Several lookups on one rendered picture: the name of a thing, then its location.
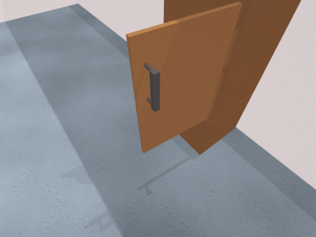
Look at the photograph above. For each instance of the handle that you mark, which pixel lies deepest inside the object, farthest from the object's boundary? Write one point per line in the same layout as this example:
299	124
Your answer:
154	87

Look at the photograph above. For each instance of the cupboard door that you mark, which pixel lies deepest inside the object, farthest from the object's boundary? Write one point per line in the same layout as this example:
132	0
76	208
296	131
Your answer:
189	53

